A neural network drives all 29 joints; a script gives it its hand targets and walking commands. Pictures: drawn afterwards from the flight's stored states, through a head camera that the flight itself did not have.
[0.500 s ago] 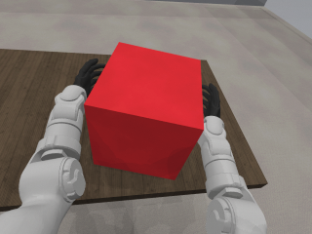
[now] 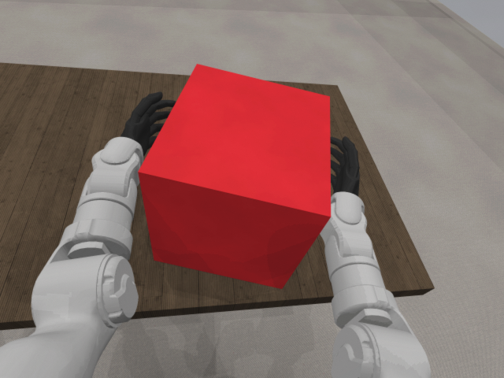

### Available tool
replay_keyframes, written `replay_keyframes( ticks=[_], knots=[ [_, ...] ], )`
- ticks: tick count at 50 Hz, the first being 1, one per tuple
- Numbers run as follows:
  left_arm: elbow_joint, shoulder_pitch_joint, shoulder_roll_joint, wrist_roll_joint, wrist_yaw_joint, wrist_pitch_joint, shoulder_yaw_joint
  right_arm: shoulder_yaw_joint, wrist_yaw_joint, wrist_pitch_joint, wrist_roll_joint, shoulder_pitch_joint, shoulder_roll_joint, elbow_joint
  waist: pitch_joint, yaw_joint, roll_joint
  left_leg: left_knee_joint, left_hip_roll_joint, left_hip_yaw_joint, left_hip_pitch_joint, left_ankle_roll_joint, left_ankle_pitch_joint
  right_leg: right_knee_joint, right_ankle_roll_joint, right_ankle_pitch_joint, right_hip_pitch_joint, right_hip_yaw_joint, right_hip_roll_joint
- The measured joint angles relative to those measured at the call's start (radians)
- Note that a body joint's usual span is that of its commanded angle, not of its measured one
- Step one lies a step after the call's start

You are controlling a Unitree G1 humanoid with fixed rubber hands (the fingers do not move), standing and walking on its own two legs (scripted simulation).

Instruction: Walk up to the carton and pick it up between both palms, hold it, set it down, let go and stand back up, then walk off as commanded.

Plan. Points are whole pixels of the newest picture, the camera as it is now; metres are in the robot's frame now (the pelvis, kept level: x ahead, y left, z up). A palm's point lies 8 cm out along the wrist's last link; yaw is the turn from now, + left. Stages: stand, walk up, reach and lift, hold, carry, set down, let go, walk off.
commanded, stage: set down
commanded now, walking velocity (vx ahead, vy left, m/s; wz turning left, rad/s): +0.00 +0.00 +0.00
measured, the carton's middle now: (240, 179) +0.44 -0.01 +0.04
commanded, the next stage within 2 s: none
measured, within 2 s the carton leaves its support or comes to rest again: rests again in 1.94 s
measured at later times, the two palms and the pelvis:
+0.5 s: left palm (140, 144) +0.45 +0.15 +0.10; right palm (348, 190) +0.37 -0.17 +0.10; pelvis -0.01 -0.01 +0.00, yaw +0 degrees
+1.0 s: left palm (140, 145) +0.45 +0.15 +0.10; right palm (347, 190) +0.37 -0.17 +0.10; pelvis -0.01 -0.01 +0.00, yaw +0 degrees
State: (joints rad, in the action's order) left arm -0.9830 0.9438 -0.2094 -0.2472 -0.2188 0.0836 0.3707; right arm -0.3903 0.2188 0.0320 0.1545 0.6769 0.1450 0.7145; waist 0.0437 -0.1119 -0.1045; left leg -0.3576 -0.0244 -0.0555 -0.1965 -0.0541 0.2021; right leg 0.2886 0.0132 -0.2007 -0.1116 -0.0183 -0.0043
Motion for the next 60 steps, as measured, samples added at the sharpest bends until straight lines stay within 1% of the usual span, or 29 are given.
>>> replay_keyframes(
  ticks=[4,21,60],
  knots=[
    [-0.022,0.003,0.0,0.0,0.0,-0.011,0.012,-0.014,-0.006,-0.004,0.009,0.003,0.006,0.0,0.0,0.0,0.0,-0.001,0.0,0.0,-0.003,0.0,-0.004,0.0,0.0,0.0,-0.002,0.0,0.0],
    [-0.104,0.043,0.0,-0.015,-0.002,-0.049,0.078,-0.09,-0.032,-0.013,0.09,0.035,0.03,0.0,0.0,0.0,0.0,0.005,0.0,0.0,-0.016,0.003,-0.017,0.0,0.0,0.001,-0.017,0.0,0.0],
    [-0.116,0.046,0.0,-0.085,-0.041,-0.084,0.15,-0.131,-0.04,0.02,0.145,0.037,0.06,0.0,0.0,0.0,0.0,0.01,0.0,0.0,-0.016,0.003,-0.017,0.0,0.0,-0.002,-0.019,0.0,0.0]
  ],
)
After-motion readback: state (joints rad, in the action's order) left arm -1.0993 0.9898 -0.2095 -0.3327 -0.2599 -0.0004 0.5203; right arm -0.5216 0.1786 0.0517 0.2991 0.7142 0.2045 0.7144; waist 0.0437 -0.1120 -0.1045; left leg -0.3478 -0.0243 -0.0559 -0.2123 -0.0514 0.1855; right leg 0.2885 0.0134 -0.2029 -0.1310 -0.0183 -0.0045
